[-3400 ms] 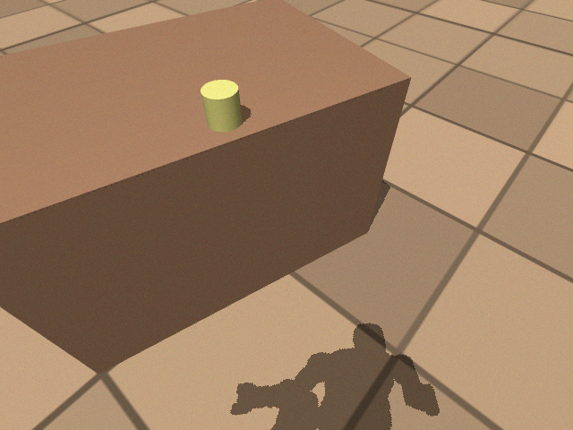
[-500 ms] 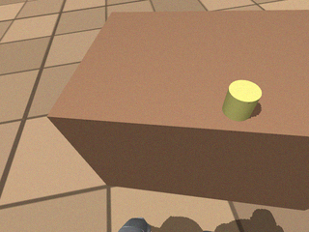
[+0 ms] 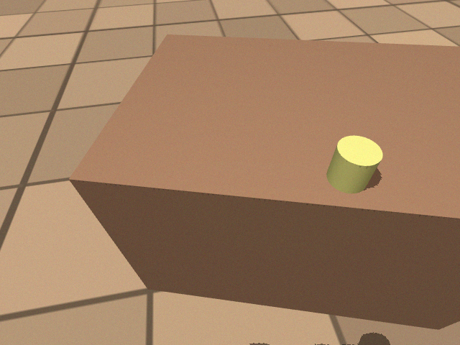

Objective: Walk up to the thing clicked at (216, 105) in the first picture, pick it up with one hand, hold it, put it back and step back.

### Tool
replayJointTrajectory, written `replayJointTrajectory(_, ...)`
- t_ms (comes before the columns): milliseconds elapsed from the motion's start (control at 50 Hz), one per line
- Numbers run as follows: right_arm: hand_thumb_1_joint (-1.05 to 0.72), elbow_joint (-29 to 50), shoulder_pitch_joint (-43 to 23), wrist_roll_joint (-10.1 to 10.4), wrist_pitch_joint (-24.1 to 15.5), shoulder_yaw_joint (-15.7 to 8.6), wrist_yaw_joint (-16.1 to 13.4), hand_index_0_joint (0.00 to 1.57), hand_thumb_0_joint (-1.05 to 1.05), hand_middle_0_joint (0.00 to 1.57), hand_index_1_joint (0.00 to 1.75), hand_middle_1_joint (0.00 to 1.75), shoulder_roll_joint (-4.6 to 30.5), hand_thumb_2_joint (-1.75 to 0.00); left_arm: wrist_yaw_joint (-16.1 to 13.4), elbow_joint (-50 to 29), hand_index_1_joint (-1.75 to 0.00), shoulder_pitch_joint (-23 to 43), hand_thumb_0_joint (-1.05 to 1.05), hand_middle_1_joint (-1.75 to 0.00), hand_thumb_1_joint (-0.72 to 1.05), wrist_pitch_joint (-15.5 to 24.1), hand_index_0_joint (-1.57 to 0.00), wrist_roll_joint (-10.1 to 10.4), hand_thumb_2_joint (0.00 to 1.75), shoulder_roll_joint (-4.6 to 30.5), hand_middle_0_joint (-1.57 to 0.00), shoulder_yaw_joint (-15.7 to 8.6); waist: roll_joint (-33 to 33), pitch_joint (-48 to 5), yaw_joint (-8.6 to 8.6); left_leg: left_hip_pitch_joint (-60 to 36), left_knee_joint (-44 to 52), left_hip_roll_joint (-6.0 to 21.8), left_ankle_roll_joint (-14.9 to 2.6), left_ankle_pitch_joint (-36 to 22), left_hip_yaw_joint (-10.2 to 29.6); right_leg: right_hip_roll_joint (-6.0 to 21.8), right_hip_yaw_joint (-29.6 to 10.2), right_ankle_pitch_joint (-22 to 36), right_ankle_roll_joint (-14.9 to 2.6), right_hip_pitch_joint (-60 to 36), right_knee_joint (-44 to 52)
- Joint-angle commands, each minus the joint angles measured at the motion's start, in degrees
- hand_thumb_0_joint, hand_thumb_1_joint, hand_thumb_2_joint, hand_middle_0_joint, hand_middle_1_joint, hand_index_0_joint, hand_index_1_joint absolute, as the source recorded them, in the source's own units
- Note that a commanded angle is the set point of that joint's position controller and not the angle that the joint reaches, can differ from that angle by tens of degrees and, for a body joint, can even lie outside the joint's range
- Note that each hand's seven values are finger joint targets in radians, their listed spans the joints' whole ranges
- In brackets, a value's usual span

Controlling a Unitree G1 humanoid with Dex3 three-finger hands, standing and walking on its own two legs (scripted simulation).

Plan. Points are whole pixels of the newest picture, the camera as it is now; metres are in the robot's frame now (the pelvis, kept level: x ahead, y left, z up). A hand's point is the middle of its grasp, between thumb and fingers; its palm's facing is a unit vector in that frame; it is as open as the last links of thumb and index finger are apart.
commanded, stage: walk up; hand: right
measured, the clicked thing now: (352, 164) +0.46 -0.22 +0.04
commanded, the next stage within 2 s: stand in 1.04 s
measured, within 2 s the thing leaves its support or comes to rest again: neither
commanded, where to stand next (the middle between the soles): +0.08 +0.01 m, yaw -3 degrees
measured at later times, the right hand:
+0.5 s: hand out of the picture +0.12 -0.25 -0.13, palm faces +0.02 +0.93 -0.36, open 7.4 cm
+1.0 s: hand out of the picture +0.09 -0.25 -0.13, palm faces +0.03 +0.94 -0.34, open 7.4 cm
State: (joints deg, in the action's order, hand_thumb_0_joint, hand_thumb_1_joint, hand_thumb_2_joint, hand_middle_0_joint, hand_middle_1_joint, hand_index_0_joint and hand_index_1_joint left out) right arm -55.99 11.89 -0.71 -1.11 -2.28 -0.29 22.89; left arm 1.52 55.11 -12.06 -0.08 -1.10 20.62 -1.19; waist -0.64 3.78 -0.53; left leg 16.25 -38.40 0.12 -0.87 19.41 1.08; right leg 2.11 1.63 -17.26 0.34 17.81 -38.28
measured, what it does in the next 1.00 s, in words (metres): stands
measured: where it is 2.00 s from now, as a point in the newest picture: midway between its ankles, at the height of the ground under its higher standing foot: outside the picture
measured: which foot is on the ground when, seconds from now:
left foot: down 0.00-1.00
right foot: down 0.00-1.00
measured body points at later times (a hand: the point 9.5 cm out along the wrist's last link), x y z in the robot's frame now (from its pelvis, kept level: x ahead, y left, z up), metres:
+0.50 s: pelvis +0.03 +0.01 +0.02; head +0.04 +0.01 +0.47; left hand +0.14 +0.31 -0.11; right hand +0.12 -0.30 -0.10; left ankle +0.02 +0.13 -0.72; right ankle +0.04 -0.13 -0.72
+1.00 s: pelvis +0.03 +0.00 +0.03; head +0.03 +0.00 +0.48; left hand +0.11 +0.30 -0.11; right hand +0.09 -0.30 -0.11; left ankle +0.02 +0.13 -0.72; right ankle +0.04 -0.13 -0.72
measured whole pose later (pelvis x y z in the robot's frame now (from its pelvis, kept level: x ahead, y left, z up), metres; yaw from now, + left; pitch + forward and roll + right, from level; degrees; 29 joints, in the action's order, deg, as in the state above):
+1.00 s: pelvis +0.03 +0.00 +0.03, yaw -3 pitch -3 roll +0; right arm -66.3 5.9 -1.1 -1.0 -1.0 0.1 19.6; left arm 1.0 66.5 -5.8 0.1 -0.4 19.8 -0.6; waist 0.2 3.1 -0.1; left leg 5.0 -19.5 0.8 0.4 11.9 -1.8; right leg 1.2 -0.9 -9.6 1.2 7.9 -20.1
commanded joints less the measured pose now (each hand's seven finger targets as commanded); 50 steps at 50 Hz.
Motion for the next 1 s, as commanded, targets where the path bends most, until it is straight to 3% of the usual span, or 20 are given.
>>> replayJointTrajectory(0, -0.90, 2.55, -0.83, -0.60, -2.07, -2.20, -0.70, 0.20, 0.00, 0.20, 0.30, 0.30, 12.17, -0.90, -0.78, -3.59, -0.30, 5.06, 0.00, -0.30, 0.90, 1.42, -0.20, 0.91, 0.90, 12.21, -0.20, -2.56, 3.36, -2.86, 0.86, -4.03, 15.33, 7.22, -3.74, 3.78, 11.82, 4.24, -8.92, -3.99, -3.50, 5.07, 10.80)
replayJointTrajectory(20, -0.90, 2.38, -3.42, -0.21, -2.05, -2.11, -0.49, 0.20, 0.00, 0.20, 0.30, 0.30, 13.14, -0.90, -0.73, -2.28, -0.30, 4.49, 0.00, -0.30, 0.90, 1.25, -0.20, 1.07, 0.90, 12.35, -0.20, -2.66, 2.09, -1.24, -0.37, 1.18, 17.32, 8.91, -4.76, 12.06, 14.08, 2.59, -7.66, -8.72, -2.94, 1.84, 11.48)
replayJointTrajectory(40, -0.90, 1.93, -4.15, -0.27, -1.97, -1.80, -0.25, 0.20, 0.00, 0.20, 0.30, 0.30, 13.17, -0.90, -0.74, -1.79, -0.30, 4.81, 0.00, -0.30, 0.90, 1.47, -0.20, 0.84, 0.90, 12.73, -0.20, -2.76, 1.41, -1.20, -0.68, 4.04, 18.28, 9.22, -4.70, 13.30, 13.44, 2.46, -7.07, -7.86, -2.95, -2.67, 11.40)
replayJointTrajectory(80, -0.90, 1.14, -4.97, -0.40, -2.25, -0.97, -0.11, 0.20, 0.00, 0.20, 0.30, 0.30, 11.63, -0.90, -0.77, -0.77, -0.30, 5.31, 0.00, -0.30, 0.90, 2.11, -0.20, 0.87, 0.90, 12.48, -0.20, -2.58, -0.19, -2.76, -0.77, 3.02, 17.36, 7.06, -2.85, 3.15, 9.06, 3.27, -7.74, -0.81, -3.59, -6.57, 11.88)
replayJointTrajectory(140, -0.90, -0.26, -5.47, 0.11, -2.72, -0.62, -0.28, 0.20, 0.00, 0.20, 0.30, 0.30, 10.98, -0.90, -1.17, 1.12, -0.30, 5.10, 0.00, -0.30, 0.90, 2.59, -0.20, 1.37, 0.90, 12.94, -0.20, -2.24, -1.07, -5.35, -0.51, -1.92, 14.02, 5.70, -1.54, -12.74, 5.03, 5.01, -7.66, 13.59, -3.92, -8.54, 12.86)
replayJointTrajectory(200, -0.90, -1.64, -4.84, 0.33, -2.62, -0.75, -0.58, 0.20, 0.00, 0.20, 0.30, 0.30, 11.05, -0.90, -1.43, 1.63, -0.30, 6.98, 0.00, -0.30, 0.90, 2.43, -0.20, 1.58, 0.90, 12.83, -0.20, -1.98, -0.67, -7.61, 0.14, -5.72, 14.19, 6.34, -1.52, -20.38, 4.02, 5.23, -6.38, 19.61, -3.50, -10.18, 12.71)
replayJointTrajectory(260, -0.90, -2.47, -5.78, 0.47, -2.50, -0.72, -0.70, 0.20, 0.00, 0.20, 0.30, 0.30, 10.99, -0.90, -1.50, 2.48, -0.30, 7.90, 0.00, -0.30, 0.90, 2.00, -0.20, 1.68, 0.90, 12.34, -0.20, -1.60, -1.09, -8.31, -0.12, -7.79, 15.69, 7.30, -1.77, -24.02, 4.16, 4.82, -5.32, 19.40, -2.70, -10.68, 12.54)
replayJointTrajectory(420, -0.90, -4.22, -9.03, 0.25, -1.76, -0.79, -0.60, 0.20, 0.00, 0.20, 0.30, 0.30, 10.09, -0.90, -1.44, 5.40, -0.30, 10.47, 0.00, -0.30, 0.90, 1.56, -0.20, 1.37, 0.90, 11.88, -0.20, -0.97, 0.37, -5.69, 0.24, -7.81, 20.00, 6.95, -1.17, -17.65, 3.35, 4.80, -5.95, 16.89, -1.68, -11.30, 16.66)
replayJointTrajectory(520, -0.90, -4.91, -9.64, 0.30, -1.68, -0.87, -0.49, 0.20, 0.00, 0.20, 0.30, 0.30, 9.98, -0.90, -1.50, 6.31, -0.30, 10.84, 0.00, -0.30, 0.90, 1.71, -0.20, 1.06, 0.90, 11.67, -0.20, -1.11, 1.10, -7.52, 0.48, -10.76, 20.04, 7.04, -0.93, -19.87, 2.27, 5.28, -5.93, 18.87, -1.64, -12.44, 17.92)
replayJointTrajectory(620, -0.90, -5.40, -10.68, 0.16, -1.47, -0.77, -0.33, 0.20, 0.00, 0.20, 0.30, 0.30, 9.87, -0.90, -1.57, 7.01, -0.30, 11.12, 0.00, -0.30, 0.90, 1.68, -0.20, 0.96, 0.90, 11.69, -0.20, -1.20, 0.68, -6.18, 0.44, -11.07, 21.46, 7.02, -0.49, -17.32, 1.97, 5.11, -6.00, 17.61, -1.30, -11.61, 19.30)
replayJointTrajectory(780, -0.90, -5.95, -10.42, -0.13, -1.22, -0.70, -0.11, 0.20, 0.00, 0.20, 0.30, 0.30, 9.46, -0.90, -1.51, 7.58, -0.30, 11.26, 0.00, -0.30, 0.90, 1.59, -0.20, 0.40, 0.90, 11.77, -0.20, -1.49, 1.00, -3.84, 0.65, -9.10, 23.29, 6.47, -0.41, -8.59, 2.12, 4.59, -6.85, 10.01, -1.29, -10.41, 21.64)
replayJointTrajectory(880, -0.90, -6.21, -9.76, -0.06, -1.40, -0.66, -0.14, 0.20, 0.00, 0.20, 0.30, 0.30, 9.21, -0.90, -1.49, 7.63, -0.30, 10.13, 0.00, -0.30, 0.90, 1.76, -0.20, 0.56, 0.90, 11.33, -0.20, -1.61, 0.66, -6.07, 0.41, -11.21, 22.99, 6.60, -0.34, -12.11, 1.78, 4.67, -6.74, 13.94, -1.11, -11.08, 21.13)
replayJointTrajectory(980, -0.90, -6.32, -9.59, -0.04, -1.22, -0.85, -0.25, 0.20, 0.00, 0.20, 0.30, 0.30, 9.08, -0.90, -1.63, 7.81, -0.30, 9.74, 0.00, -0.30, 0.90, 1.58, -0.20, 0.52, 0.90, 11.09, -0.20, -1.74, 0.76, -4.77, 0.44, -10.61, 22.81, 6.65, -0.42, -12.18, 1.92, 4.28, -6.54, 12.87, -1.22, -10.65, 21.14)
